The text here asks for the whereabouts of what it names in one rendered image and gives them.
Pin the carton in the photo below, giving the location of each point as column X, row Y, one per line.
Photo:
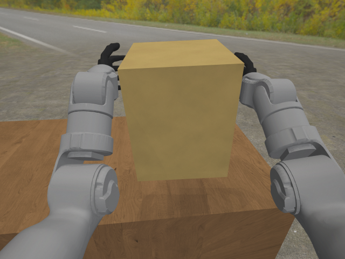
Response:
column 181, row 100

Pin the left robot upper arm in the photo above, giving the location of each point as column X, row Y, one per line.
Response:
column 79, row 196

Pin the pedestal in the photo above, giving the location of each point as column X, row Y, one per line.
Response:
column 231, row 217

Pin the right robot hand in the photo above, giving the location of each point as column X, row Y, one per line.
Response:
column 247, row 62

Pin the right robot upper arm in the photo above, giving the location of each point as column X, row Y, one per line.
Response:
column 313, row 190

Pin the robot right forearm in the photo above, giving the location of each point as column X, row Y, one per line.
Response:
column 288, row 133

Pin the robot left forearm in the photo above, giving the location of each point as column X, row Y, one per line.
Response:
column 90, row 114

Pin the left robot hand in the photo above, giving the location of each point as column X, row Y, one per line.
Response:
column 106, row 59

